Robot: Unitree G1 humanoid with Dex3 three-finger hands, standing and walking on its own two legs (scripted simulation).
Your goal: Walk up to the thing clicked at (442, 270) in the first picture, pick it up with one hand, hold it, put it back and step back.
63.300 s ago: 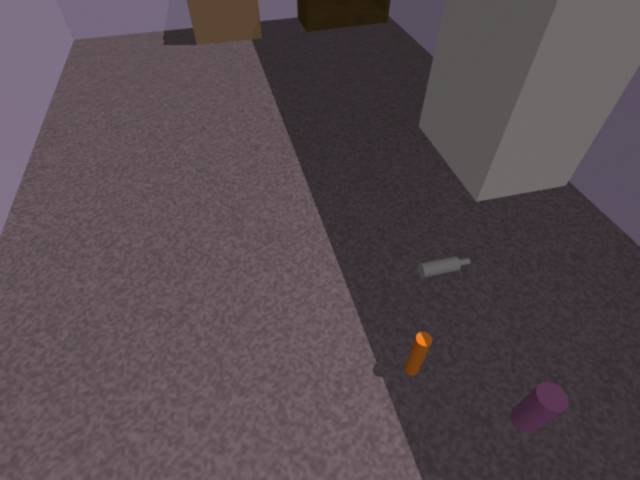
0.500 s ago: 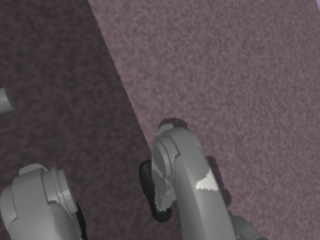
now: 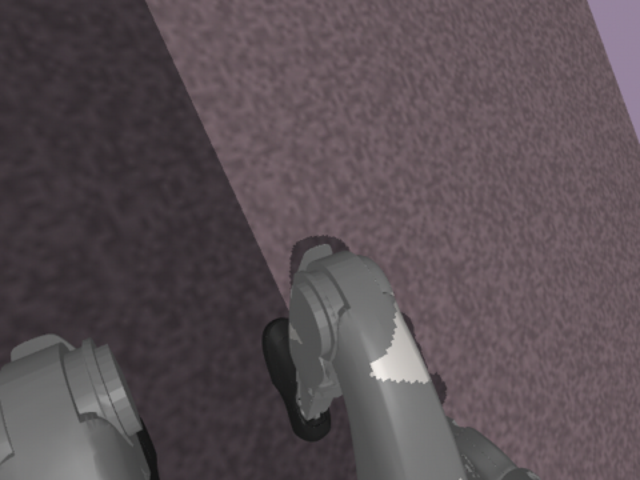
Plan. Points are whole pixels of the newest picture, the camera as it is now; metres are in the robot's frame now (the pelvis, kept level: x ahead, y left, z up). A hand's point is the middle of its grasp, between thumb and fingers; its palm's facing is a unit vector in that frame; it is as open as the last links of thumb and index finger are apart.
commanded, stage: rest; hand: left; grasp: from above
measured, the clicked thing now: out of the picture +0.44 +0.35 -0.27
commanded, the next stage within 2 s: open in 0.08 s
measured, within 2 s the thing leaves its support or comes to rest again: rests again in 0.54 s
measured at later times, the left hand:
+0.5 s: hand out of the picture +0.45 +0.32 -0.24, palm faces -0.44 -0.15 -0.89, open 10.1 cm
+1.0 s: hand out of the picture +0.44 +0.32 -0.24, palm faces -0.45 -0.14 -0.88, open 13.7 cm
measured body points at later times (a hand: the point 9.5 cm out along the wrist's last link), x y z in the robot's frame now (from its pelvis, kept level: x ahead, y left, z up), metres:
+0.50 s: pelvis +0.00 +0.00 +0.00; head +0.27 +0.12 +0.33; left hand +0.47 +0.33 -0.19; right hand +0.03 -0.26 -0.05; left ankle +0.05 +0.12 -0.27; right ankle +0.11 -0.13 -0.27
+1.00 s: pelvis +0.00 +0.00 +0.00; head +0.28 +0.12 +0.33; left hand +0.46 +0.32 -0.19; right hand +0.05 -0.27 -0.05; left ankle +0.05 +0.12 -0.27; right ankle +0.11 -0.13 -0.27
